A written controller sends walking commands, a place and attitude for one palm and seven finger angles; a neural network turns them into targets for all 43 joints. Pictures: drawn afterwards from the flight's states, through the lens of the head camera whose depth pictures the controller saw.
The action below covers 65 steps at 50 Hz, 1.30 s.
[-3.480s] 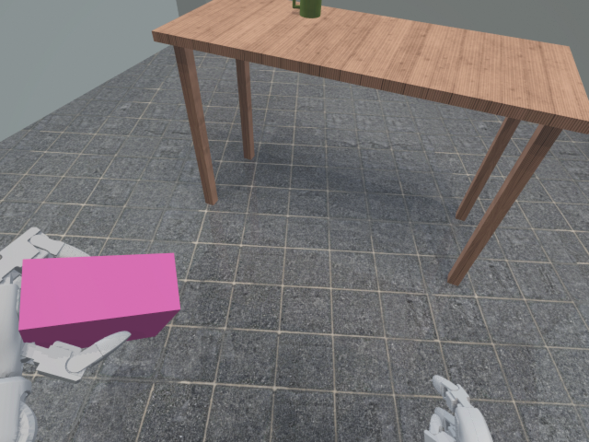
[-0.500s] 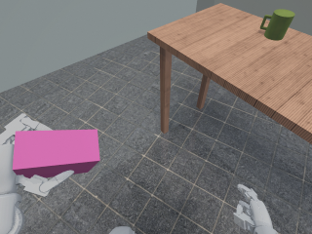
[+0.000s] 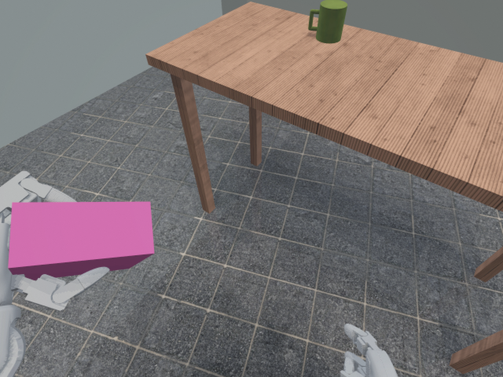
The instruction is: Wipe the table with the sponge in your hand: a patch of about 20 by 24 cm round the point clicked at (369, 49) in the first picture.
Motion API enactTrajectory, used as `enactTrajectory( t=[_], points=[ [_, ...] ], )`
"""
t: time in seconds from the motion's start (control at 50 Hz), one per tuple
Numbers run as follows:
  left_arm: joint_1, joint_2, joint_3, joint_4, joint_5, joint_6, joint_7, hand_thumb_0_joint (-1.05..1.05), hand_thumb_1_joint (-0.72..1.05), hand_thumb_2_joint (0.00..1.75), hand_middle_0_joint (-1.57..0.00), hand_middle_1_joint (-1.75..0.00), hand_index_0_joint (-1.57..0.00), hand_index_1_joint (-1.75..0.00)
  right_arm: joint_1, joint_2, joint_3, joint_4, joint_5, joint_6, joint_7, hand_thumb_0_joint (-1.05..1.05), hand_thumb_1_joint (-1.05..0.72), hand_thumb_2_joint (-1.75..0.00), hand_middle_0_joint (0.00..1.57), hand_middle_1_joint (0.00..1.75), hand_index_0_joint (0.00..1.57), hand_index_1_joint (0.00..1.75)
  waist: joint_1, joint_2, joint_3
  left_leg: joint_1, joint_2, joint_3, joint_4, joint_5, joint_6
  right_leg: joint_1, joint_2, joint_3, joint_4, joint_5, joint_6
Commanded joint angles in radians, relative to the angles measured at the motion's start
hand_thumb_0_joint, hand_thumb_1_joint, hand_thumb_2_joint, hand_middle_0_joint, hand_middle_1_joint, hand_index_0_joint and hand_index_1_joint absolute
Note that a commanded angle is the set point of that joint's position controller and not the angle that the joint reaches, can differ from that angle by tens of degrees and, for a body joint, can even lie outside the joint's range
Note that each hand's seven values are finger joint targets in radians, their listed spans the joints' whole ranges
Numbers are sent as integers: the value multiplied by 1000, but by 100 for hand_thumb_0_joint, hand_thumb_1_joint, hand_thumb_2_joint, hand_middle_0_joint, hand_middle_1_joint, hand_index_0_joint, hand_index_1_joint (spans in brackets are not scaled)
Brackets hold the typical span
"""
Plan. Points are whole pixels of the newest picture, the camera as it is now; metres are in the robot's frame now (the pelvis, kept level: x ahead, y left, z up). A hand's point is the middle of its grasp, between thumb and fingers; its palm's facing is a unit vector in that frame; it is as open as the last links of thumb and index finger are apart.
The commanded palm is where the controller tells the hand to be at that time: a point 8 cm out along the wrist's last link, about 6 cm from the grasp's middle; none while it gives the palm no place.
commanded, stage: turn to face it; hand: left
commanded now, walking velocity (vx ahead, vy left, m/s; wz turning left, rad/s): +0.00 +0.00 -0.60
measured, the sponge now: (102, 241) +0.23 +0.21 +0.16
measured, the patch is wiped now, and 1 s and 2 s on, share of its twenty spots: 0.00 0.00 0.00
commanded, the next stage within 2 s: take the last steps up to it in 1.54 s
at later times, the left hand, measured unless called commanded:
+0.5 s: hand (146, 273) +0.18 +0.13 +0.18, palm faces +0.21 -0.88 -0.42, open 10.2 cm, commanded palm +0.15 +0.18 +0.19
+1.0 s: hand (336, 346) +0.14 -0.06 +0.18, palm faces -0.19 -0.80 -0.57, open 10.2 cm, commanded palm +0.11 +0.03 +0.19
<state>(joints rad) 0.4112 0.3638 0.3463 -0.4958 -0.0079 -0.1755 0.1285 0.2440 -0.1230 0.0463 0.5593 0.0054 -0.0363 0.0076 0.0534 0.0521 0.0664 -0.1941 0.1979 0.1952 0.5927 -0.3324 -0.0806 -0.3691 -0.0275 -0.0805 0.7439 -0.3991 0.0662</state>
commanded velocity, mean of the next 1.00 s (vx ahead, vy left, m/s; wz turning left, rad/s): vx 0.00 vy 0.00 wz -0.60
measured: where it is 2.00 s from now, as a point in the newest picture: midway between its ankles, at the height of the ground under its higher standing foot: outside the picture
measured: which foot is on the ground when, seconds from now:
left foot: down 0.00-0.06, up 0.08-0.48, down 0.50-0.78, up 0.80-1.00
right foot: up 0.00-0.02, down 0.04-0.52, up 0.54-0.74, down 0.76-1.00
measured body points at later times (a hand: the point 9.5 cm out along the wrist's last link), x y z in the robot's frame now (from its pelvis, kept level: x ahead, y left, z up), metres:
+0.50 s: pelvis -0.08 -0.05 +0.00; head -0.06 -0.06 +0.45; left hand +0.17 +0.18 +0.21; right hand +0.04 -0.35 -0.08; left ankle -0.06 +0.10 -0.73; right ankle +0.03 -0.12 -0.73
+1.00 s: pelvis -0.18 -0.12 +0.00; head -0.13 -0.18 +0.44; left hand +0.14 -0.01 +0.21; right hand -0.18 -0.42 -0.11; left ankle -0.11 +0.03 -0.65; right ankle -0.14 -0.19 -0.73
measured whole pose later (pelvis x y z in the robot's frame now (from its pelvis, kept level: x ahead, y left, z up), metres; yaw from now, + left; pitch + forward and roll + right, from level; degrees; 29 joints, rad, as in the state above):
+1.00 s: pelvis -0.18 -0.12 +0.00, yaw -33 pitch +1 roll +3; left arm 0.55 0.43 0.42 -0.59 -0.06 -0.22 0.13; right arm 0.13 -0.25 -0.04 0.56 0.01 0.04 0.00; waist -0.04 0.01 0.16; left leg -0.49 0.05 0.02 1.13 -0.43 -0.10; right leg -0.39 0.08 0.01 0.54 -0.16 -0.11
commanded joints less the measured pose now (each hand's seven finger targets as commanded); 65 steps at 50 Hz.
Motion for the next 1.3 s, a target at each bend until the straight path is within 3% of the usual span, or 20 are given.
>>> enactTrajectory(
  t=[0.0,0.02,0.04,0.06,0.1,0.16,0.34,0.42,0.46,0.5,0.54,0.6,0.7,0.74,0.78,0.8,0.88,1.08,1.22,1.28],
  points=[
    [-88,170,114,-138,-7,-60,10,0,10,130,-120,-160,-120,-160,-66,-216,-105,-139,9,-54,-8,0,-90,-90,20,30,20,30,-39,127,-124,-66,110,-11,71,326,63,224,21,-48,-272,222,-27],
    [-83,198,132,-156,-7,-68,13,0,10,130,-120,-160,-120,-160,-63,-192,-100,-142,16,-50,-4,0,-90,-90,20,30,20,30,-42,-51,-164,-148,39,7,264,157,31,319,-94,108,-322,435,-86],
    [-41,256,194,-164,-13,-75,26,0,10,130,-120,-160,-120,-160,-111,-167,-89,-169,12,-46,-9,0,-90,-90,20,30,20,30,-16,-300,-188,-376,-97,-28,473,-289,-3,403,-270,437,-327,850,-202],
    [-22,254,216,-175,-29,-68,32,0,10,130,-120,-160,-120,-160,-140,-164,-87,-165,12,-35,-13,0,-90,-90,20,30,20,30,-13,-337,-228,-383,-89,-164,605,-299,-5,339,-334,500,-355,821,-221],
    [119,279,269,-235,-49,-71,26,0,10,130,-120,-160,-120,-160,-170,-161,-86,-181,13,-3,-7,0,-90,-90,20,30,20,30,-15,-190,-241,-414,-75,-237,664,-211,-5,324,-293,511,-344,589,-244],
    [160,240,259,-322,-61,-96,36,0,10,130,-120,-160,-120,-160,-171,-146,-67,-155,4,38,-2,0,-90,-90,20,30,20,30,-41,-108,-288,-399,-97,-206,590,-107,-19,336,-220,357,-331,573,-228],
    [128,201,200,-231,-63,-64,45,0,10,130,-120,-160,-120,-160,-151,-198,-103,-161,7,46,-29,0,-90,-90,20,30,20,30,-18,-186,-226,-170,-164,-167,192,-159,11,114,-182,497,-476,138,-225],
    [45,172,132,-208,-48,-58,32,0,10,130,-120,-160,-120,-160,-121,-206,-95,-164,9,56,-29,0,-90,-90,20,30,20,30,-35,-154,-199,37,-170,-141,-92,-116,49,-19,-118,480,-493,13,-159],
    [-20,177,115,-235,-46,-74,21,0,10,130,-120,-160,-120,-160,-108,-226,-98,-176,0,49,-37,0,-90,-90,20,30,20,30,-45,-37,-155,147,-51,-228,-279,-151,117,-163,-11,407,-347,-57,-89],
    [-112,213,128,-310,-16,-93,19,0,10,130,-120,-160,-120,-160,-134,-212,-98,-196,0,20,-43,0,-90,-90,20,30,20,30,-27,228,-94,74,276,-473,-385,-54,259,-286,83,162,228,-53,-27],
    [-79,205,144,-264,-2,-97,19,0,10,130,-120,-160,-120,-160,-142,-190,-103,-182,3,6,-38,0,-90,-90,20,30,20,30,-16,197,-70,-173,250,-312,-383,-88,253,-169,37,149,519,-17,-21],
    [-132,160,85,-302,-15,-88,16,0,10,130,-120,-160,-120,-160,-129,-203,-102,-176,16,-18,-18,0,-90,-90,20,30,20,30,-13,225,-6,-132,172,-84,-313,15,177,-156,-10,57,310,-8,-7],
    [-138,150,76,-196,-11,-73,25,0,10,130,-120,-160,-120,-160,-68,-226,-105,-153,12,-67,-17,0,-90,-90,20,30,20,30,-40,174,-61,-63,141,-39,-115,202,100,74,56,-71,-114,33,6],
    [-156,177,108,-185,-11,-78,26,0,10,130,-120,-160,-120,-160,-51,-212,-104,-141,16,-76,-12,0,-90,-90,20,30,20,30,-43,21,-128,-70,73,-23,129,168,55,206,-1,11,-313,240,-36],
    [-111,287,221,-181,-19,-91,45,0,10,130,-120,-160,-120,-160,-138,-168,-85,-167,6,-70,-20,0,-90,-90,20,30,20,30,-8,-387,-178,-394,-126,-87,551,-344,-5,332,-305,513,-359,865,-222],
    [-76,273,222,-191,-33,-76,42,0,10,130,-120,-160,-120,-160,-165,-185,-104,-162,19,-54,-17,0,-90,-90,20,30,20,30,-10,-365,-241,-347,-108,-215,637,-279,-3,274,-299,554,-382,712,-181],
    [171,242,265,-272,-65,-108,42,0,10,130,-120,-160,-120,-160,-175,-139,-68,-147,6,17,-3,0,-90,-90,20,30,20,30,-28,-114,-296,-426,-108,-227,628,-110,-20,408,-205,398,-298,686,-224],
    [164,209,214,-215,-70,-89,48,0,10,130,-120,-160,-120,-160,-156,-206,-112,-159,13,62,-15,0,-90,-90,20,30,20,30,-27,-137,-233,-251,-164,-209,313,-135,6,202,-169,538,-492,239,-186],
    [10,180,112,-208,-41,-74,32,0,10,130,-120,-160,-120,-160,-142,-216,-107,-173,8,84,-22,0,-90,-90,20,30,20,30,-23,-175,-191,-42,-228,-149,46,-187,60,45,-100,545,-637,-62,-99],
    [-62,193,97,-238,-30,-87,20,0,10,130,-120,-160,-120,-160,-91,-220,-108,-165,-3,79,-21,0,-90,-90,20,30,20,30,-58,-96,-211,166,-195,-135,-204,-150,113,-52,-24,471,-573,-67,-35]
  ],
)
